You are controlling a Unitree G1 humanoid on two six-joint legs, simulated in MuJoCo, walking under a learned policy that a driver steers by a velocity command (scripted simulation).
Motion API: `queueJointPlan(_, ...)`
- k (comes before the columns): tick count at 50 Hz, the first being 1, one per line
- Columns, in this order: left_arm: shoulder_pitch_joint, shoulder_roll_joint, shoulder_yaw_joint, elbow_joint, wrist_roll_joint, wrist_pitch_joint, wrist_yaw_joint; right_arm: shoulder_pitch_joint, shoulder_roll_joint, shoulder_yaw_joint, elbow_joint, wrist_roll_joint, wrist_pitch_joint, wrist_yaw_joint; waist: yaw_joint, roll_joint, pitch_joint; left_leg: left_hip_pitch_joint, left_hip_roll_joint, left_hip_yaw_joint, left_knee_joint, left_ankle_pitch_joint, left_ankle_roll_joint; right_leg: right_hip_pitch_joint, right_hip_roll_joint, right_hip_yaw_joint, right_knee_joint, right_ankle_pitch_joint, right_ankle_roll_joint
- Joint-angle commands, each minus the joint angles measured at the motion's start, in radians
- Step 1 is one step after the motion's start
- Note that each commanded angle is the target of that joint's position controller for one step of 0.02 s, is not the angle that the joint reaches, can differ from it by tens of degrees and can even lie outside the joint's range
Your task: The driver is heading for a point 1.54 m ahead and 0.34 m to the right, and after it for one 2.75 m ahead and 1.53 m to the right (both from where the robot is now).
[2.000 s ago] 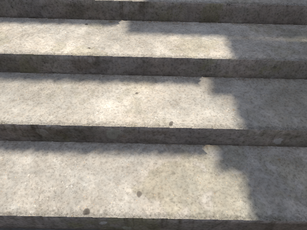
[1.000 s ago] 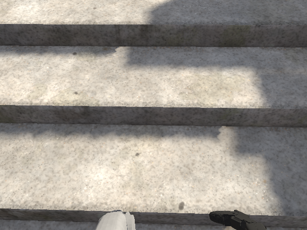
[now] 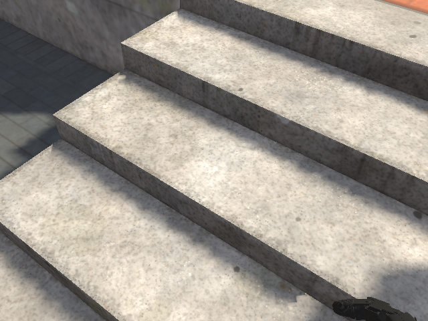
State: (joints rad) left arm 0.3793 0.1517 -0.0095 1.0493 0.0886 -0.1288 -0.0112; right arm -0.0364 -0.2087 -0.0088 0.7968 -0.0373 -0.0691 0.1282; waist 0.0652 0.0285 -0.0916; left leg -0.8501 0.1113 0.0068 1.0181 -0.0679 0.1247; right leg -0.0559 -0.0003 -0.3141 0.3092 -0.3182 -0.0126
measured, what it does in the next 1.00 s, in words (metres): climbs: left foot, then right foot 0.12 m higher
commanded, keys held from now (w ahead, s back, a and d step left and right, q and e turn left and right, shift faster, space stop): w+q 0.20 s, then w+e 0.80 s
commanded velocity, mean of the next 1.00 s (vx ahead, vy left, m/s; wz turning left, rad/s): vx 0.50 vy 0.00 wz -0.09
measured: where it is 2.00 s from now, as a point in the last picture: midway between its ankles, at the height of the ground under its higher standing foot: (302, 106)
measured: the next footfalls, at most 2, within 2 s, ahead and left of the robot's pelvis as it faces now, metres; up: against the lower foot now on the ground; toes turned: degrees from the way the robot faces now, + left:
left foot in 0.12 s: +0.20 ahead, +0.13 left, +0.00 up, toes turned +7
right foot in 0.56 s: +0.49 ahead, -0.02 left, +0.12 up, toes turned -1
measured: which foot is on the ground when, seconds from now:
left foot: up 0.00-0.10, down 0.12-0.58, up 0.60-1.00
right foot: down 0.00-0.16, up 0.18-0.54, down 0.56-1.00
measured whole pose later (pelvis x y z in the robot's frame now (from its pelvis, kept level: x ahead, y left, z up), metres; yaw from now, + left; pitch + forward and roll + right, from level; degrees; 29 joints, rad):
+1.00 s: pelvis +0.60 +0.02 +0.11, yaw -11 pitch +5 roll +3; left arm 0.63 0.08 -0.04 1.14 0.11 -0.12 -0.07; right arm -0.02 -0.15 0.05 0.74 -0.07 -0.04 0.02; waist 0.09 -0.02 -0.11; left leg -1.29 0.05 0.02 1.70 -0.23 0.10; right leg -0.12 0.13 0.15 0.55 -0.48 -0.13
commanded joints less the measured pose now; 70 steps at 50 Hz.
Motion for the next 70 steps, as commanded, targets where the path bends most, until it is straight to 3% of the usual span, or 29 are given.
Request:
queueJointPlan(1, -0.019, 0.169, 0.039, -0.047, 0.000, -0.020, -0.024, -0.009, -0.013, -0.002, -0.025, 0.002, 0.030, -0.016, -0.051, -0.074, 0.075, 0.142, -0.019, 0.020, -0.136, -0.020, -0.034, 0.058, -0.285, 0.059, -0.092, 0.809, -0.203)
queueJointPlan(6, -0.043, 0.246, 0.082, -0.095, -0.003, 0.033, -0.025, 0.177, -0.117, -0.062, 0.017, 0.018, 0.005, -0.083, -0.133, -0.117, 0.016, 0.490, -0.185, 0.097, -0.492, 0.012, -0.021, 0.164, -0.286, 0.023, 0.259, 1.200, -0.176)
queueJointPlan(8, 0.126, 0.092, 0.042, -0.117, 0.045, 0.028, -0.065, 0.534, -0.259, -0.121, 0.103, 0.001, -0.002, -0.155, -0.141, 0.118, -0.276, 1.244, -0.019, -0.255, -0.365, 0.487, 0.261, -0.381, -0.164, 0.047, 0.778, 0.414, 0.004)
queueJointPlan(9, 0.018, 0.082, 0.031, -0.163, -0.005, 0.022, -0.101, 0.732, -0.280, -0.126, 0.198, -0.015, 0.007, -0.134, -0.240, 0.141, -0.264, 1.401, 0.161, -0.630, -0.633, 0.415, 0.378, -0.676, 0.040, 0.172, 1.124, -0.254, 0.054)
queueJointPlan(10, -0.155, 0.055, 0.019, -0.188, -0.035, 0.027, -0.117, 0.792, -0.268, -0.149, 0.269, -0.030, 0.002, -0.121, -0.327, 0.074, -0.042, 1.328, 0.152, -0.620, -0.672, 0.234, 0.278, -0.978, 0.025, 0.331, 1.422, -0.205, 0.012)
queueJointPlan(12, -0.162, 0.099, 0.029, -0.198, -0.019, 0.022, -0.091, 0.704, -0.127, -0.109, 0.329, -0.018, 0.008, -0.098, -0.227, 0.043, 0.027, 1.097, 0.172, -0.508, -0.625, 0.199, 0.242, -1.187, -0.021, 0.375, 1.781, -0.185, -0.102)
queueJointPlan(14, -0.202, -0.013, -0.018, -0.250, -0.027, 0.041, -0.081, 0.607, 0.028, -0.034, 0.367, -0.025, 0.028, -0.071, -0.096, 0.055, 0.083, 0.747, 0.178, -0.444, -0.635, 0.009, 0.201, -1.285, -0.041, 0.384, 2.109, -0.165, -0.228)
queueJointPlan(17, -0.266, -0.027, -0.049, -0.347, -0.058, 0.075, -0.080, 0.269, 0.019, 0.016, 0.285, -0.110, 0.002, -0.076, 0.056, -0.078, 0.126, 0.244, 0.099, -0.193, -0.810, -0.353, 0.096, -1.130, -0.084, 0.358, 1.820, 0.019, -0.272)
queueJointPlan(18, -0.385, -0.052, -0.043, -0.428, -0.108, 0.088, -0.010, 0.304, -0.086, -0.008, 0.254, 0.015, -0.027, -0.096, 0.056, -0.016, 0.190, 0.123, 0.070, -0.164, -0.940, -0.357, 0.046, -0.968, -0.030, 0.279, 1.627, 0.012, -0.116)
queueJointPlan(20, -0.372, 0.054, -0.021, -0.426, -0.117, 0.112, 0.030, 0.362, -0.072, 0.018, 0.272, 0.058, -0.050, -0.133, 0.033, -0.056, 0.235, 0.122, 0.024, -0.040, -1.039, -0.090, 0.056, -0.791, -0.052, 0.209, 1.344, 0.096, -0.033)
queueJointPlan(27, -0.086, 0.062, 0.000, -0.322, -0.093, 0.107, 0.042, 0.579, -0.153, -0.039, 0.259, 0.033, -0.020, -0.170, 0.056, 0.168, -0.080, 0.966, 0.142, 0.126, -0.469, 1.316, 0.018, -0.434, 0.112, 0.061, 0.723, -0.229, -0.174)
queueJointPlan(28, 0.010, 0.111, 0.023, -0.280, -0.082, 0.097, 0.037, 0.581, -0.146, -0.046, 0.237, 0.024, -0.024, -0.166, 0.090, 0.179, -0.122, 0.876, 0.125, 0.103, -0.249, 1.173, 0.000, -0.290, 0.092, 0.249, 0.644, -0.250, -0.214)
queueJointPlan(29, 0.061, 0.233, 0.065, -0.253, -0.081, 0.096, 0.041, 0.556, -0.084, -0.045, 0.141, 0.041, -0.030, -0.143, 0.071, -0.116, -0.122, 0.463, -0.032, 0.098, 0.122, 0.710, -0.062, -0.116, -0.111, 0.851, 0.324, -0.422, -0.343)
queueJointPlan(30, -0.002, 0.290, 0.098, -0.259, -0.104, 0.118, 0.043, 0.480, -0.070, -0.052, 0.095, -0.008, -0.040, -0.110, 0.042, -0.269, -0.117, 0.237, -0.189, -0.011, 0.505, -0.115, -0.096, -0.090, -0.241, 1.415, -0.129, -0.490, -0.382)
queueJointPlan(31, 0.181, 0.215, 0.049, -0.204, 0.003, 0.090, -0.011, 0.481, -0.077, -0.058, 0.130, -0.034, -0.014, -0.027, 0.117, -0.210, 0.068, -0.086, -0.215, -0.383, 0.803, 0.089, 0.006, -0.145, -0.214, 1.356, -0.030, -0.721, -0.226)
queueJointPlan(32, 0.149, 0.156, 0.060, -0.123, 0.010, 0.072, -0.038, 0.396, -0.078, -0.053, 0.096, -0.020, -0.021, -0.037, 0.053, -0.101, 0.182, -0.182, -0.179, -0.342, 0.841, 0.132, 0.038, -0.254, -0.195, 1.153, 0.068, -0.536, -0.186)
queueJointPlan(34, -0.032, 0.055, 0.033, -0.056, -0.005, 0.048, -0.055, 0.300, 0.032, 0.007, -0.011, -0.029, -0.029, -0.070, -0.093, 0.019, 0.114, -0.218, -0.144, -0.288, 0.921, 0.069, 0.096, -0.388, -0.168, 0.913, 0.127, -0.235, -0.198)
queueJointPlan(37, -0.126, 0.000, -0.005, -0.030, 0.009, 0.016, -0.075, 0.259, -0.027, 0.019, -0.043, -0.008, -0.002, -0.106, -0.178, -0.010, 0.048, -0.198, -0.064, -0.158, 0.782, 0.106, 0.103, -0.531, -0.060, 0.622, 0.099, -0.047, -0.109)
queueJointPlan(42, 0.224, 0.098, 0.007, 0.017, -0.005, -0.013, -0.046, 0.058, -0.038, 0.019, -0.083, -0.008, -0.022, -0.108, -0.029, -0.123, 0.006, -0.343, -0.077, -0.012, 0.752, -0.087, -0.058, -0.208, -0.034, 0.595, 0.144, 0.418, -0.101)
queueJointPlan(47, 0.458, 0.007, -0.012, 0.131, 0.025, 0.007, -0.049, -0.120, 0.047, 0.063, -0.149, -0.039, 0.003, -0.115, 0.045, -0.142, 0.103, -0.891, -0.063, -0.036, 0.852, -0.273, -0.030, 0.257, -0.164, 0.804, 0.202, 0.446, -0.263)
queueJointPlan(49, 0.409, -0.001, -0.022, 0.134, 0.038, 0.016, -0.060, -0.238, 0.050, 0.075, -0.196, -0.032, 0.013, -0.110, 0.040, -0.081, 0.141, -0.773, -0.043, 0.019, 0.625, -0.176, -0.025, 0.108, -0.132, 0.796, 0.114, 0.356, -0.250)
queueJointPlan(52, 0.153, 0.062, -0.013, 0.011, -0.015, 0.009, -0.093, -0.403, 0.067, 0.081, -0.292, -0.022, 0.059, -0.074, -0.052, -0.125, 0.140, 0.175, -0.086, 0.189, 0.317, -0.096, -0.058, -0.602, -0.136, 0.685, -0.184, 0.665, -0.264)
queueJointPlan(55, 0.121, 0.265, 0.057, -0.034, -0.070, -0.026, -0.089, -0.129, -0.117, 0.009, -0.211, 0.000, 0.054, -0.084, -0.178, -0.173, 0.047, 0.338, -0.212, 0.154, -0.030, -0.230, -0.083, -0.192, -0.175, 0.624, 0.090, 1.504, -0.159)
queueJointPlan(56, 0.114, 0.242, 0.069, -0.036, -0.041, -0.022, -0.098, 0.123, -0.140, -0.013, -0.137, -0.002, 0.037, -0.104, -0.230, -0.133, -0.129, 0.595, -0.152, 0.006, -0.064, -0.112, -0.020, -0.172, -0.147, 0.618, 0.366, 1.529, -0.090)
queueJointPlan(57, 0.327, 0.046, 0.031, -0.024, 0.018, -0.032, -0.100, 0.366, -0.150, -0.011, -0.059, -0.002, 0.013, -0.103, -0.184, 0.182, -0.475, 1.131, 0.102, -0.473, -0.206, 0.046, 0.244, -0.487, 0.002, 0.632, 0.686, 0.967, -0.057)
queueJointPlan(58, 0.260, 0.054, 0.046, -0.008, -0.009, 0.003, -0.116, 0.591, -0.121, 0.000, 0.004, -0.023, 0.024, -0.098, -0.297, 0.311, -0.503, 1.178, 0.272, -0.914, -0.503, -0.167, 0.372, -0.687, 0.197, 0.635, 1.257, 0.057, -0.049)
queueJointPlan(60, 0.061, 0.085, 0.077, -0.042, -0.053, 0.009, -0.109, 0.347, -0.147, -0.019, 0.053, -0.012, -0.025, -0.120, -0.181, 0.064, 0.001, 0.636, 0.226, -0.715, -0.594, -0.569, 0.202, -0.912, 0.059, 0.576, 1.555, 0.251, -0.096)
queueJointPlan(63, -0.047, -0.014, 0.038, -0.100, -0.018, 0.032, -0.066, 0.168, 0.176, 0.055, 0.122, 0.005, -0.021, -0.116, -0.022, -0.087, -0.022, 0.425, 0.204, -0.355, -0.652, -0.172, 0.146, -0.846, -0.055, 0.511, 1.577, 0.226, -0.193)
queueJointPlan(70, -0.227, 0.063, 0.039, -0.143, -0.052, 0.032, -0.126, 0.281, 0.023, 0.011, 0.188, -0.062, -0.059, -0.131, -0.054, 0.049, 0.013, 0.532, 0.103, 0.119, -0.803, 0.120, 0.102, -0.930, -0.070, 0.389, 1.482, 0.229, -0.173)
